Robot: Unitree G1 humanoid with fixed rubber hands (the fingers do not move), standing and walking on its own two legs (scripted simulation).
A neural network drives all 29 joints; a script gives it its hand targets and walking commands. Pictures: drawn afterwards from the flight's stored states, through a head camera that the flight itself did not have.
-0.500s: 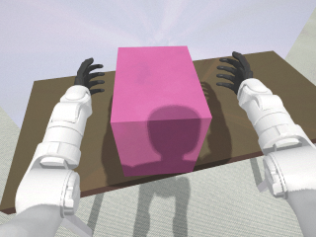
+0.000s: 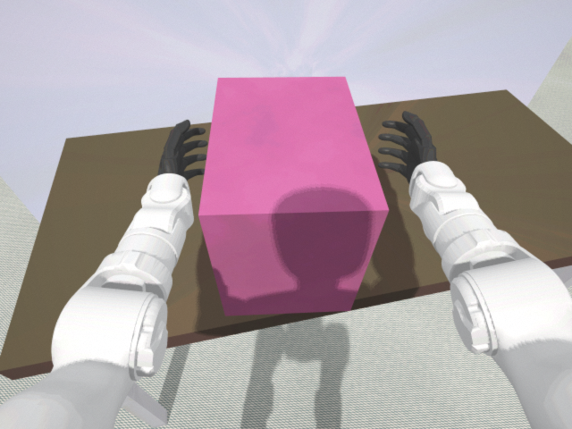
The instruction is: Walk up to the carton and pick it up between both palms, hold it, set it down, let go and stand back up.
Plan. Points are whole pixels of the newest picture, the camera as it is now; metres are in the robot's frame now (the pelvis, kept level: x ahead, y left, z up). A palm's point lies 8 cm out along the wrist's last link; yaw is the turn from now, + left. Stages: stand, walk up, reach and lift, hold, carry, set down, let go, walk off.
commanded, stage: reach and lift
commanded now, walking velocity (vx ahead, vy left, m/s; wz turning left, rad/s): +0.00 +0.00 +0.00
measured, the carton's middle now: (285, 196) +0.47 +0.04 +0.07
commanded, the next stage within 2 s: none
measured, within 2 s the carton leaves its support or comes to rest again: neither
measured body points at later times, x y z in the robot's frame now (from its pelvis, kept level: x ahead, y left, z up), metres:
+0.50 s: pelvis -0.01 +0.01 +0.00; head +0.05 +0.02 +0.45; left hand +0.46 +0.18 +0.13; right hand +0.48 -0.12 +0.13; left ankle +0.01 +0.13 -0.74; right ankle -0.01 -0.09 -0.74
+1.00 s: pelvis +0.01 +0.01 +0.01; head +0.03 +0.03 +0.46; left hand +0.43 +0.17 +0.13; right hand +0.45 -0.12 +0.13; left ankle +0.01 +0.13 -0.74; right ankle +0.00 -0.09 -0.74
